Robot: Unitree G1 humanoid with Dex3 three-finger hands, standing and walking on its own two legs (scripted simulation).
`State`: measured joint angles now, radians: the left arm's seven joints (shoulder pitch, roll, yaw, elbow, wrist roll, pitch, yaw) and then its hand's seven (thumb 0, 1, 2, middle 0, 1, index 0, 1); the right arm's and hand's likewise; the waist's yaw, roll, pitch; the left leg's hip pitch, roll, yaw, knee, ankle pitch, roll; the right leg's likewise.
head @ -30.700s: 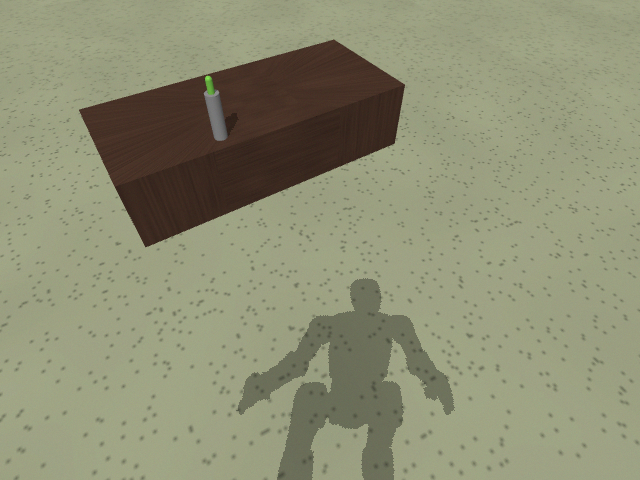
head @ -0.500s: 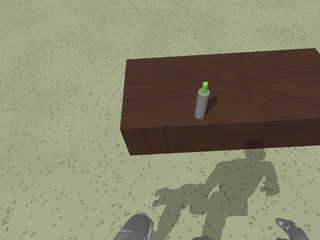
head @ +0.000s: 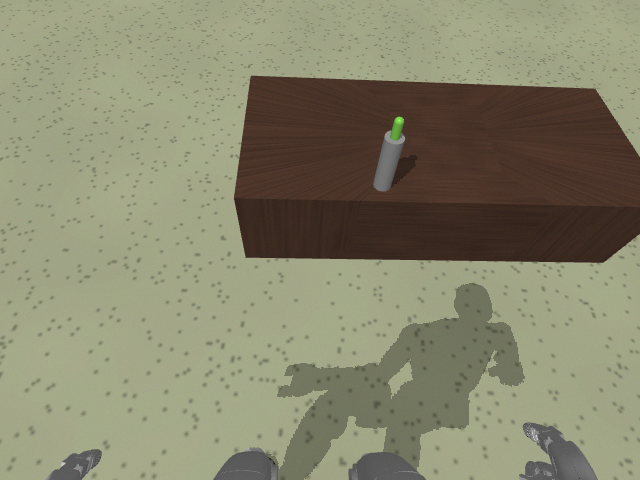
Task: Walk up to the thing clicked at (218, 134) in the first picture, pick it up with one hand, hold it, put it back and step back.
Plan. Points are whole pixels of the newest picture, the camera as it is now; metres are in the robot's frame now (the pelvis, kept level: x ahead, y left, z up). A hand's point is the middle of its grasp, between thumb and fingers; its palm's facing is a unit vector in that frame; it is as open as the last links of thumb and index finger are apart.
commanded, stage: step back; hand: right
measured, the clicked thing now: (390, 154) +0.92 -0.20 -0.31
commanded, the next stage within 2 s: stand in 1.30 s
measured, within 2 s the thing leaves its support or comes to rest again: neither
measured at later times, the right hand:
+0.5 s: hand out of the picture -0.08 -0.28 -0.16, palm faces -0.12 +0.93 -0.36, open 7.4 cm
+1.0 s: hand out of the picture -0.04 -0.26 -0.14, palm faces -0.10 +0.92 -0.37, open 7.4 cm
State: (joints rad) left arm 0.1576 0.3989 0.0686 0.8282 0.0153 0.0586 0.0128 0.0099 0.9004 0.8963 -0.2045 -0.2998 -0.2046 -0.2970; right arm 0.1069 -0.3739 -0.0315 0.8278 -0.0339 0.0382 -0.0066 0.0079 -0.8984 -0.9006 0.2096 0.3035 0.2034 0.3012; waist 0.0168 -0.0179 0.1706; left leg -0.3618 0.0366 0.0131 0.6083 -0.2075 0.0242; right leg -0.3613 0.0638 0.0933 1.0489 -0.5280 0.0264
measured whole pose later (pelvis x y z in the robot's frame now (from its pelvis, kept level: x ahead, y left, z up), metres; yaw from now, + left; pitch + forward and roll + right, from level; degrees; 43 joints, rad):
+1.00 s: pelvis -0.13 +0.00 +0.00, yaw +4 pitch -2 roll +0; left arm 0.20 0.38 0.04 1.03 0.02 -0.01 -0.01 0.01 0.90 0.90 -0.21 -0.30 -0.21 -0.30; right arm 0.17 -0.35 -0.04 1.02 -0.04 -0.02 0.02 0.01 -0.90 -0.90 0.21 0.30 0.20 0.30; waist 0.02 -0.02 0.06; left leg -0.24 0.00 0.02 0.59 -0.31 0.01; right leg -0.24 -0.02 -0.01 0.60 -0.36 -0.02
